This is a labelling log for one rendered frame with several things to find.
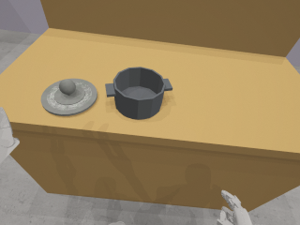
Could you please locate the robot right hand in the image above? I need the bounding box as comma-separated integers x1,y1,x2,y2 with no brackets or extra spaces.
217,190,253,225

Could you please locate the pot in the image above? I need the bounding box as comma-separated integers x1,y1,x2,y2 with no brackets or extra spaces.
105,67,173,120

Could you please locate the robot left hand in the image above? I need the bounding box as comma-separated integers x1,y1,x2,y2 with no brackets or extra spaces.
0,107,20,163

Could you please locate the lid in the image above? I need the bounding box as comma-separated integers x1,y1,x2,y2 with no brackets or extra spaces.
40,78,98,116

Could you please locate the knob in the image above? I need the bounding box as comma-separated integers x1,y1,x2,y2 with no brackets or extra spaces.
59,79,76,95

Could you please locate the table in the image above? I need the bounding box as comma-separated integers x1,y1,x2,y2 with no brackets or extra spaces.
0,0,300,212

